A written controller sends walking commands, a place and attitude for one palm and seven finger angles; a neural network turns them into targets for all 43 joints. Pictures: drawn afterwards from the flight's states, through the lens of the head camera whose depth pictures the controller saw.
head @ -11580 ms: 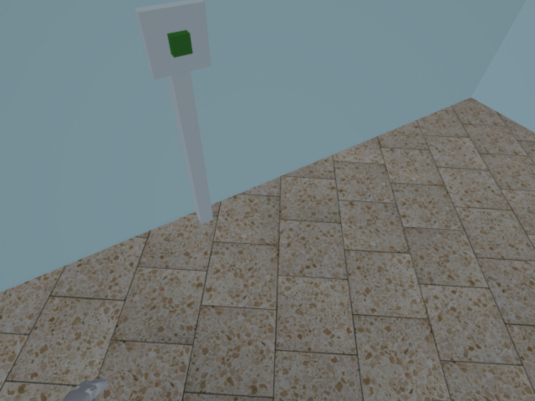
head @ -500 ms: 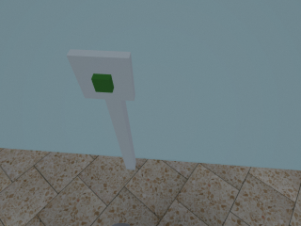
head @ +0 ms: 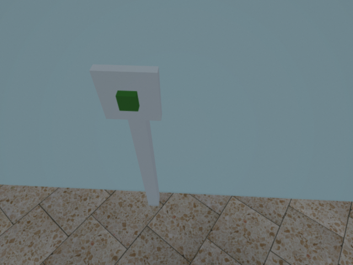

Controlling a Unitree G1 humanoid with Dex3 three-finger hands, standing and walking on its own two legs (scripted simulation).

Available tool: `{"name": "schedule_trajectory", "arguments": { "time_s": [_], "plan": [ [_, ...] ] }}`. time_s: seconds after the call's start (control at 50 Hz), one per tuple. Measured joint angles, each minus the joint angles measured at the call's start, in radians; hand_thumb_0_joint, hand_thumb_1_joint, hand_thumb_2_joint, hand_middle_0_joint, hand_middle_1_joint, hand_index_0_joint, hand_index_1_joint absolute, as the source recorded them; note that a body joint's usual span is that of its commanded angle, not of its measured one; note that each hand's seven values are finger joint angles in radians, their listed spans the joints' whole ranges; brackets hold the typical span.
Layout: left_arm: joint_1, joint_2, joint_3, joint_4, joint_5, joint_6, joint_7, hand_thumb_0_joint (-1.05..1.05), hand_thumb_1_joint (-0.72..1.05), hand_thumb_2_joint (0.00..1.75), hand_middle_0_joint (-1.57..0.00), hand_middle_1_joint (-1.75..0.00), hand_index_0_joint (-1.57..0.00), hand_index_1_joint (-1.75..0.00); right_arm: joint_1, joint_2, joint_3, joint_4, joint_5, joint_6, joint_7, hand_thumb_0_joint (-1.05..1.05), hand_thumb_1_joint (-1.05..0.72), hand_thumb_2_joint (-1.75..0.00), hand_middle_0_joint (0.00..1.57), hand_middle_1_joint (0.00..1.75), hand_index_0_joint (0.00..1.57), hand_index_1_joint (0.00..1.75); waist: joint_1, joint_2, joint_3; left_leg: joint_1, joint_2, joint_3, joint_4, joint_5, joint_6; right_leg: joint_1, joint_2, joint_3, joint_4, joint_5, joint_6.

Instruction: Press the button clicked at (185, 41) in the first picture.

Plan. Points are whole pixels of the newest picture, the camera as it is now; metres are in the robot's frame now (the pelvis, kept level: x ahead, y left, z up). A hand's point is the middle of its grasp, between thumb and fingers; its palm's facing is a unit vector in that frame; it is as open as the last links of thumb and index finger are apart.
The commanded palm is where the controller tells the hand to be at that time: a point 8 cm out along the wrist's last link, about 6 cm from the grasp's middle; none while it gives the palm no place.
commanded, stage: look again from close up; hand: left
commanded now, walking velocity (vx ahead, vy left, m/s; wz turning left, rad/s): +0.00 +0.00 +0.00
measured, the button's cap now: (128, 100) +0.52 +0.17 +0.08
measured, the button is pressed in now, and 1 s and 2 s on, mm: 0 0 0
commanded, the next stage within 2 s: raise the hand and make a fist in 0.56 s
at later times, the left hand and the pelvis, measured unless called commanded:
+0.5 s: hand out of the picture +0.02 +0.17 -0.17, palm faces -0.01 -0.98 -0.21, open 7.4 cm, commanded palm none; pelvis +0.01 +0.00 +0.00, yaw -1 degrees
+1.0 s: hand (122, 232) +0.19 +0.13 -0.01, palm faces -0.02 -1.00 +0.03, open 6.0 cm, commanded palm +0.13 +0.21 -0.04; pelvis +0.00 -0.02 -0.04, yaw +1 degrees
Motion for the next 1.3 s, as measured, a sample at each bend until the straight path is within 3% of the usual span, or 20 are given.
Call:
{"name": "schedule_trajectory", "arguments": {
  "time_s": [0.18, 0.4, 0.68, 0.7, 0.72, 0.78, 0.84, 0.9, 0.96, 1.0, 1.06, 1.12, 1.18, 1.24, 1.3],
  "plan": [
    [0.013, -0.007, -0.019, -0.014, 0.003, -0.014, 0.01, 0.0, 0.91, 0.9, -0.2, -0.3, -0.2, -0.3, 0.031, -0.005, 0.008, -0.038, -0.005, -0.001, 0.017, 0.01, -0.92, -0.9, 0.2, 0.3, 0.2, 0.3, -0.016, 0.013, -0.001, -0.059, 0.026, -0.013, 0.1, -0.043, -0.002, -0.028, 0.023, -0.013, 0.04, -0.013, -0.01],
    [-0.009, 0.017, -0.013, -0.021, 0.0, -0.013, 0.008, 0.0, 0.91, 0.9, -0.2, -0.3, -0.2, -0.3, 0.032, -0.002, 0.019, -0.017, -0.004, -0.006, 0.012, 0.02, -0.92, -0.9, 0.2, 0.3, 0.2, 0.3, -0.007, 0.014, -0.016, -0.026, 0.01, 0.007, 0.057, -0.036, 0.001, -0.022, 0.007, 0.007, 0.042, -0.025, -0.003],
    [-0.028, 0.021, -0.011, 0.0, 0.002, -0.015, 0.014, 0.0, 0.91, 0.9, -0.2, -0.3, -0.2, -0.3, -0.008, -0.004, 0.02, 0.015, 0.002, -0.013, 0.004, 0.01, -0.91, -0.9, 0.2, 0.3, 0.2, 0.3, 0.001, -0.01, -0.003, -0.004, 0.027, 0.007, 0.044, -0.049, -0.013, 0.01, 0.026, 0.009, 0.002, -0.024, -0.01],
    [0.024, 0.023, 0.007, -0.158, -0.037, 0.053, 0.022, 0.01, 0.92, 0.9, -0.2, -0.3, -0.2, -0.3, 0.004, -0.009, 0.02, -0.027, 0.013, -0.02, 0.0, 0.01, -0.92, -0.9, 0.2, 0.3, 0.2, 0.3, -0.003, -0.011, 0.0, -0.014, 0.03, 0.004, 0.057, -0.057, -0.013, 0.005, 0.028, 0.006, 0.005, -0.025, -0.011],
    [0.088, 0.033, 0.029, -0.353, -0.065, 0.081, 0.032, 0.02, 0.94, 0.9, -0.21, -0.3, -0.2, -0.3, 0.026, -0.012, 0.023, -0.072, 0.023, -0.061, -0.015, 0.02, -0.92, -0.89, 0.2, 0.3, 0.2, 0.3, 0.003, -0.019, 0.001, -0.012, 0.026, 0.007, 0.056, -0.058, -0.013, 0.0, 0.024, 0.009, 0.018, -0.03, -0.012],
    [0.171, 0.058, 0.042, -0.745, -0.125, 0.008, 0.094, 0.03, 0.95, 0.9, -0.23, -0.33, -0.22, -0.32, 0.053, -0.035, 0.008, -0.155, 0.045, -0.179, -0.044, 0.02, -0.92, -0.89, 0.2, 0.3, 0.2, 0.3, 0.002, -0.015, -0.036, -0.03, 0.008, -0.007, 0.066, -0.059, -0.013, -0.023, 0.006, -0.006, 0.058, -0.058, -0.012],
    [0.123, 0.046, 0.058, -0.939, -0.155, -0.083, 0.078, 0.02, 0.94, 0.9, -0.27, -0.37, -0.26, -0.37, 0.017, -0.076, -0.015, -0.248, 0.04, -0.227, -0.04, 0.02, -0.91, -0.9, 0.2, 0.3, 0.2, 0.3, -0.024, 0.024, -0.078, -0.098, 0.001, -0.032, 0.13, -0.077, -0.009, -0.073, -0.003, -0.033, 0.108, -0.08, -0.009],
    [0.078, 0.021, 0.082, -0.998, -0.189, -0.25, -0.021, 0.01, 0.94, 0.9, -0.32, -0.43, -0.31, -0.43, -0.053, -0.089, -0.036, -0.341, 0.027, -0.237, -0.017, 0.02, -0.91, -0.9, 0.2, 0.3, 0.2, 0.3, -0.033, 0.027, -0.137, -0.219, 0.007, -0.026, 0.228, -0.109, -0.013, -0.203, -0.003, -0.027, 0.218, -0.117, -0.013],
    [0.09, -0.001, 0.084, -1.001, -0.224, -0.413, -0.191, 0.01, 0.93, 0.9, -0.38, -0.51, -0.38, -0.51, -0.114, -0.08, -0.054, -0.429, 0.022, -0.232, 0.015, 0.01, -0.91, -0.9, 0.2, 0.3, 0.2, 0.3, -0.023, -0.012, -0.161, -0.334, 0.021, -0.016, 0.338, -0.15, -0.023, -0.328, 0.004, -0.016, 0.343, -0.163, -0.024],
    [0.124, -0.002, 0.086, -0.98, -0.227, -0.474, -0.287, 0.0, 0.92, 0.9, -0.44, -0.56, -0.43, -0.56, -0.14, -0.08, -0.061, -0.488, 0.024, -0.223, 0.026, 0.01, -0.9, -0.9, 0.2, 0.3, 0.2, 0.3, -0.012, -0.041, -0.161, -0.401, 0.029, -0.019, 0.41, -0.175, -0.029, -0.395, 0.009, -0.019, 0.417, -0.191, -0.034],
    [0.196, 0.019, 0.101, -0.973, -0.221, -0.467, -0.333, 0.0, 0.91, 0.9, -0.52, -0.65, -0.52, -0.65, -0.159, -0.089, -0.069, -0.565, 0.023, -0.204, 0.023, 0.01, -0.9, -0.9, 0.2, 0.3, 0.2, 0.3, 0.012, -0.069, -0.154, -0.488, 0.04, -0.037, 0.508, -0.209, -0.04, -0.473, 0.016, -0.036, 0.508, -0.228, -0.048],
    [0.263, 0.044, 0.138, -1.017, -0.232, -0.466, -0.295, 0.01, 0.9, 0.9, -0.6, -0.74, -0.6, -0.73, -0.164, -0.093, -0.073, -0.602, 0.019, -0.196, 0.012, 0.01, -0.9, -0.9, 0.2, 0.3, 0.2, 0.3, 0.036, -0.061, -0.147, -0.557, 0.05, -0.071, 0.589, -0.235, -0.049, -0.519, 0.027, -0.068, 0.565, -0.252, -0.061],
    [0.279, 0.068, 0.174, -1.109, -0.261, -0.522, -0.264, 0.02, 0.9, 0.9, -0.68, -0.83, -0.68, -0.82, -0.159, -0.088, -0.055, -0.595, 0.015, -0.199, -0.002, 0.01, -0.9, -0.9, 0.2, 0.3, 0.2, 0.3, 0.054, -0.034, -0.153, -0.615, 0.058, -0.107, 0.653, -0.252, -0.055, -0.554, 0.036, -0.103, 0.603, -0.267, -0.067],
    [0.209, 0.079, 0.176, -1.173, -0.295, -0.576, -0.294, 0.02, 0.9, 0.9, -0.76, -0.91, -0.76, -0.91, -0.154, -0.077, -0.019, -0.562, 0.02, -0.209, -0.011, 0.01, -0.9, -0.9, 0.2, 0.3, 0.2, 0.3, 0.056, 0.006, -0.15, -0.655, 0.061, -0.135, 0.699, -0.26, -0.058, -0.576, 0.042, -0.13, 0.627, -0.272, -0.072],
    [0.1, 0.097, 0.153, -1.172, -0.306, -0.521, -0.371, 0.01, 0.9, 0.91, -0.84, -1.0, -0.84, -1.0, -0.136, -0.051, 0.021, -0.535, 0.036, -0.2, -0.019, 0.01, -0.9, -0.9, 0.2, 0.3, 0.2, 0.3, 0.041, 0.031, -0.145, -0.666, 0.065, -0.135, 0.703, -0.252, -0.058, -0.588, 0.045, -0.129, 0.629, -0.262, -0.071]
  ]
}}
